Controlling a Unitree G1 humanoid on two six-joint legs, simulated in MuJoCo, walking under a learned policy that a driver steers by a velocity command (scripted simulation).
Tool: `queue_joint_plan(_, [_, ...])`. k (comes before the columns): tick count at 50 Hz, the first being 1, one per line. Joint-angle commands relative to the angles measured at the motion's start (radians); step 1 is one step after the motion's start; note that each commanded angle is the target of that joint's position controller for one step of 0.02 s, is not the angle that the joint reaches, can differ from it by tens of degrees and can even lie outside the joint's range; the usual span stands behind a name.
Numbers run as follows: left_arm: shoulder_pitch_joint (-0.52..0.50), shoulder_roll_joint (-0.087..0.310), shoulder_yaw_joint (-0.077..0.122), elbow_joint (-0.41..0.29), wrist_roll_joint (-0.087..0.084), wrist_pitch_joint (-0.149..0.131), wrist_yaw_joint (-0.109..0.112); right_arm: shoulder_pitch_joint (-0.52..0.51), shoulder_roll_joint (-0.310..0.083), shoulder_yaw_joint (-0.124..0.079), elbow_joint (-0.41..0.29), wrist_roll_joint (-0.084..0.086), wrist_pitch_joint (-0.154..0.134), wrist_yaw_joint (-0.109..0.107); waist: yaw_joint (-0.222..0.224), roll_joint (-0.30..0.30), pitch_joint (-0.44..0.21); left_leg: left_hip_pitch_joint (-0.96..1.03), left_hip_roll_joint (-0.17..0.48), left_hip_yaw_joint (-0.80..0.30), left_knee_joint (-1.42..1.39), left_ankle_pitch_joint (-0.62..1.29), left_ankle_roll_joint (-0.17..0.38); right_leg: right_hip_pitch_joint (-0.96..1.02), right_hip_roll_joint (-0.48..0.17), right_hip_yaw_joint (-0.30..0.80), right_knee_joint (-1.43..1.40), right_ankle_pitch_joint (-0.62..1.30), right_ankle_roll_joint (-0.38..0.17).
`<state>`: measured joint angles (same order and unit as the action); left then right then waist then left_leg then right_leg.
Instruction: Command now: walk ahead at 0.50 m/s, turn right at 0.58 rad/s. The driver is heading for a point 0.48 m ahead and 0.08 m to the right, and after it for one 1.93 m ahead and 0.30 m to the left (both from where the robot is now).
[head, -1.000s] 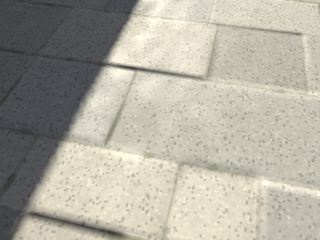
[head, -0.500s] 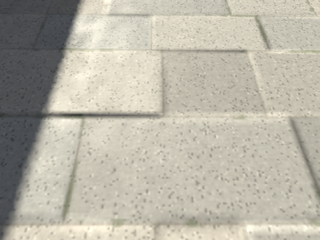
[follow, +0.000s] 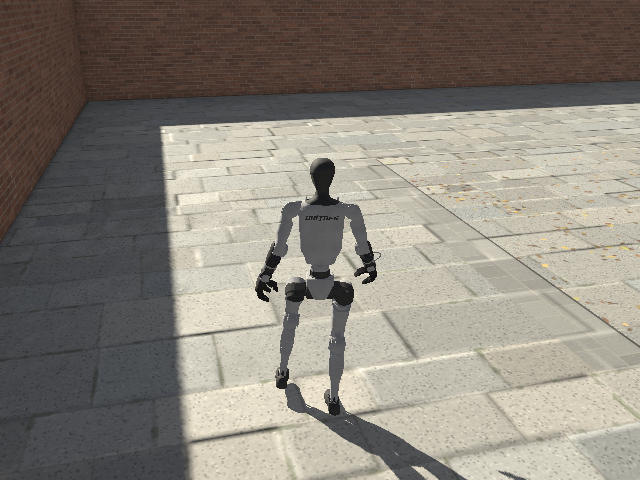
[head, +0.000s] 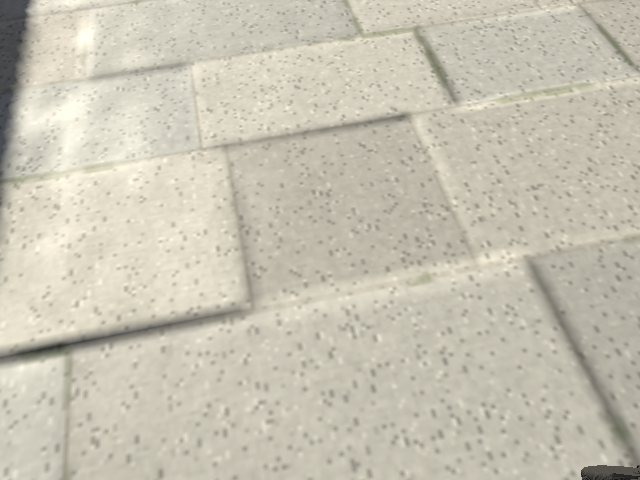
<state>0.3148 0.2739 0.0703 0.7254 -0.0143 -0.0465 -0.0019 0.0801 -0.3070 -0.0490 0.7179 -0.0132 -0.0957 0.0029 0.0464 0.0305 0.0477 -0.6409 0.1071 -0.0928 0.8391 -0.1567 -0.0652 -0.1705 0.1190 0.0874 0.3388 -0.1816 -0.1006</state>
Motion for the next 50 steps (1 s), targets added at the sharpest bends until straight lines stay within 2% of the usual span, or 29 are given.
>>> queue_joint_plan(1, [-0.016,0.184,0.05,-0.068,-0.005,-0.008,0.017,-0.074,-0.039,-0.003,-0.071,0.004,-0.007,0.004,0.008,-0.095,-0.037,0.142,-0.075,0.06,-0.207,0.209,-0.02,-0.119,-0.182,0.144,-0.099,0.175,-0.134])
queue_joint_plan(3, [0.022,0.185,0.051,-0.052,-0.01,-0.003,0.017,-0.117,-0.054,-0.008,-0.089,0.017,-0.013,0.01,0.028,-0.107,-0.041,0.17,-0.094,0.045,-0.27,0.247,-0.013,-0.095,-0.201,0.189,-0.075,0.116,-0.119])
queue_joint_plan(6, [0.038,0.169,0.048,-0.043,-0.013,0.003,0.022,-0.117,-0.095,-0.024,-0.098,0.022,-0.025,0.02,0.013,-0.13,-0.05,0.182,-0.096,0.005,-0.336,0.173,0.02,0.001,-0.241,0.286,0.017,0.059,-0.1])
queue_joint_plan(8, [0.017,0.164,0.048,-0.048,-0.009,0.009,0.023,-0.044,-0.115,-0.038,-0.082,0.024,-0.036,0.021,-0.034,-0.159,-0.06,0.268,-0.1,0.017,-0.365,0.098,0.057,0.018,-0.246,0.327,0.089,0.081,-0.079])
queue_joint_plan(9, [0.01,0.136,0.038,-0.053,-0.005,0.009,0.021,0.045,-0.135,-0.052,-0.06,0.017,-0.04,0.015,-0.08,-0.153,-0.105,0.403,-0.092,0.027,-0.394,0.096,0.085,-0.004,-0.204,0.305,0.18,0.119,-0.051])
queue_joint_plan(10, [0.014,0.075,0.015,-0.068,0.006,0.005,0.017,0.181,-0.183,-0.067,-0.049,-0.002,-0.045,0.007,-0.139,-0.07,-0.231,0.64,0.05,-0.103,-0.379,0.044,0.148,-0.101,-0.144,0.234,0.433,0.037,-0.013])
queue_joint_plan(11, [0.152,0.007,-0.005,-0.095,-0.016,-0.005,0.016,0.284,-0.271,-0.087,-0.021,-0.017,-0.033,0.006,-0.091,0.238,-0.365,0.977,0.29,-0.554,-0.462,-0.145,0.316,-0.444,0.005,0.09,0.777,-0.374,0.063])
queue_joint_plan(12, [0.166,0.103,0.005,-0.081,-0.033,-0.007,0.019,0.289,-0.204,-0.077,-0.015,0.011,-0.026,0.013,-0.102,0.249,-0.345,0.981,0.336,-0.748,-0.532,-0.418,0.338,-0.606,-0.071,0.1,0.94,-0.408,0.078])
queue_joint_plan(13, [0.062,0.173,0.024,-0.083,-0.029,-0.002,0.02,0.24,-0.127,-0.056,-0.033,0.015,-0.02,0.009,-0.132,0.134,-0.211,0.868,0.286,-0.593,-0.553,-0.441,0.289,-0.644,-0.113,0.096,0.988,-0.314,0.086])
queue_joint_plan(14, [-0.007,0.178,0.028,-0.096,-0.016,0.004,0.022,0.189,-0.102,-0.046,-0.038,0.007,-0.011,0.006,-0.124,0.067,-0.132,0.747,0.24,-0.44,-0.557,-0.314,0.253,-0.619,-0.147,0.057,0.976,-0.241,0.091])
queue_joint_plan(15, [-0.045,0.166,0.03,-0.108,-0.004,0.005,0.02,0.155,-0.081,-0.038,-0.032,0.002,-0.006,0.004,-0.107,0.052,-0.074,0.645,0.198,-0.333,-0.576,-0.19,0.242,-0.594,-0.174,0.054,0.929,-0.191,0.093])
queue_joint_plan(16, [-0.047,0.148,0.032,-0.112,-0.007,0.009,0.013,0.138,-0.065,-0.032,-0.026,-0.004,-0.007,0.001,-0.084,0.071,-0.05,0.58,0.165,-0.247,-0.6,-0.108,0.229,-0.55,-0.201,0.051,0.892,-0.159,0.09])
queue_joint_plan(19, [-0.048,0.087,0.02,-0.125,-0.015,0.025,0.005,0.142,-0.073,-0.038,-0.003,0.008,-0.017,0.001,-0.069,0.085,-0.03,0.521,0.148,-0.105,-0.663,0.013,0.245,-0.52,-0.226,0.016,0.806,-0.123,0.097])
queue_joint_plan(22, [-0.099,0.071,0.012,-0.15,-0.007,0.029,0.0,0.156,-0.114,-0.053,0.02,0.008,-0.019,-0.001,-0.074,0.05,-0.025,0.55,0.17,-0.019,-0.691,0.117,0.268,-0.562,-0.24,0.012,0.689,-0.026,0.112])
queue_joint_plan(24, [-0.133,0.066,0.009,-0.154,-0.008,0.024,-0.01,0.15,-0.127,-0.056,0.028,0.009,-0.014,-0.002,-0.083,0.041,-0.021,0.567,0.154,0.062,-0.694,0.17,0.253,-0.547,-0.237,-0.007,0.582,0.079,0.11])
queue_joint_plan(28, [-0.26,0.02,-0.011,-0.185,0.005,0.002,-0.031,0.203,-0.14,-0.051,0.071,0.025,0.007,-0.003,-0.12,0.021,0.013,0.536,0.12,0.16,-0.657,0.385,0.23,-0.399,-0.18,-0.083,0.336,0.184,0.093])
queue_joint_plan(30, [-0.279,0.037,-0.005,-0.195,0.008,-0.007,-0.039,0.229,-0.164,-0.053,0.095,0.043,0.019,0.002,-0.108,0.045,-0.002,0.589,0.135,0.141,-0.604,0.49,0.221,-0.346,-0.156,-0.096,0.261,0.162,0.072])
queue_joint_plan(31, [-0.265,0.057,0.003,-0.191,0.013,-0.011,-0.04,0.224,-0.178,-0.056,0.102,0.051,0.024,0.002,-0.088,0.059,-0.017,0.615,0.137,0.128,-0.557,0.55,0.209,-0.309,-0.139,-0.1,0.22,0.141,0.058])
queue_joint_plan(33, [-0.097,0.123,0.034,-0.133,0.03,-0.015,-0.029,0.202,-0.173,-0.05,0.108,0.059,0.028,0.0,0.018,0.052,-0.118,0.593,0.087,0.141,-0.356,0.652,0.157,-0.043,-0.099,-0.121,0.089,0.278,0.014])
queue_joint_plan(34, [-0.006,0.192,0.052,-0.109,0.045,-0.014,-0.014,0.223,-0.127,-0.032,0.1,0.037,0.021,0.001,0.048,0.005,-0.207,0.464,0.025,0.166,-0.184,0.448,0.103,0.182,-0.197,-0.052,0.13,0.624,-0.018])
queue_joint_plan(35, [0.049,0.246,0.047,-0.116,0.083,-0.004,0.005,0.308,-0.017,0.01,0.079,-0.001,0.012,0.012,0.02,-0.24,-0.379,0.136,-0.095,0.161,0.19,-0.334,0.023,0.548,-0.52,0.275,0.234,1.099,-0.183])
queue_joint_plan(36, [0.047,0.206,0.031,-0.13,0.07,0.008,0.005,0.399,-0.046,0.009,0.127,0.021,0.017,0.014,0.024,-0.248,-0.557,0.128,-0.11,-0.039,0.375,-0.608,0.006,0.56,-0.611,0.366,0.235,1.174,-0.276])
queue_joint_plan(37, [0.016,0.187,0.033,-0.115,0.042,0.018,-0.005,0.339,-0.135,-0.018,0.121,0.057,0.029,0.015,0.037,-0.198,-0.489,0.069,-0.074,-0.028,0.421,-0.567,0.002,0.454,-0.548,0.273,0.165,0.933,-0.266])
queue_joint_plan(38, [-0.058,0.153,0.022,-0.108,0.025,0.016,-0.007,0.255,-0.129,-0.02,0.1,0.061,0.042,0.005,0.011,-0.156,-0.342,0.008,-0.037,0.013,0.385,-0.513,0.003,0.338,-0.481,0.195,0.118,0.732,-0.209])
queue_joint_plan(39, [-0.123,0.106,0.008,-0.099,0.019,0.012,-0.006,0.228,-0.109,-0.021,0.105,0.045,0.063,-0.009,-0.017,-0.123,-0.243,0.018,-0.012,0.024,0.33,-0.452,-0.009,0.202,-0.438,0.134,0.067,0.591,-0.166])
queue_joint_plan(40, [-0.183,0.085,0.001,-0.095,0.024,0.01,-0.006,0.249,-0.097,-0.024,0.114,0.037,0.091,-0.021,-0.058,-0.144,-0.19,0.111,-0.001,0.032,0.288,-0.401,-0.025,0.052,-0.407,0.067,0.015,0.51,-0.141])
queue_joint_plan(43, [-0.264,0.119,0.019,-0.081,0.048,0.002,0.005,0.288,-0.065,-0.028,0.102,0.025,0.133,-0.042,-0.106,-0.17,-0.149,0.243,-0.025,0.085,0.226,-0.296,-0.042,-0.137,-0.403,-0.032,-0.067,0.391,-0.149])
queue_joint_plan(46, [-0.273,0.128,0.026,-0.056,0.04,0.005,0.024,0.217,-0.057,-0.028,0.059,0.02,0.146,-0.037,-0.087,-0.159,-0.141,0.248,-0.003,0.086,0.114,-0.195,-0.011,-0.137,-0.422,-0.073,-0.096,0.234,-0.146])
queue_joint_plan(50, [-0.267,0.152,0.034,-0.024,0.025,0.026,0.038,0.151,-0.08,-0.037,0.009,0.021,0.158,-0.014,-0.07,-0.156,-0.129,0.271,-0.003,0.108,0.005,-0.178,0.026,-0.092,-0.458,-0.087,-0.088,0.128,-0.13])
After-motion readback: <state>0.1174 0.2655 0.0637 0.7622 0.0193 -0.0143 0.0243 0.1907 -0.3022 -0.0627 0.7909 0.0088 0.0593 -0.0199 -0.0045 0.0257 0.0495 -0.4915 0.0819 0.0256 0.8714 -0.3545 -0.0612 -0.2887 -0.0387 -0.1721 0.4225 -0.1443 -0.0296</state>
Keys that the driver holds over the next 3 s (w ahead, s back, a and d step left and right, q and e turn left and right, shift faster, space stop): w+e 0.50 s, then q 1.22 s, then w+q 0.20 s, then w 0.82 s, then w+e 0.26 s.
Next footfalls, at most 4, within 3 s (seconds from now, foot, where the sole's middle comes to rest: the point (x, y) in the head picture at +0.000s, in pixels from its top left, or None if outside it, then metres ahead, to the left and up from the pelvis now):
0.20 left None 0.30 0.15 -0.78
0.68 right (452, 477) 0.47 -0.18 -0.78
1.10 left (327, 462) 0.49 0.07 -0.78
1.58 right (438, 456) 0.51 -0.16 -0.78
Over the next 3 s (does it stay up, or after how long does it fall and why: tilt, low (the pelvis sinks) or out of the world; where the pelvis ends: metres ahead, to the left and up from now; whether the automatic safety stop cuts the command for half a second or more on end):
stays up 0.92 0.27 -0.02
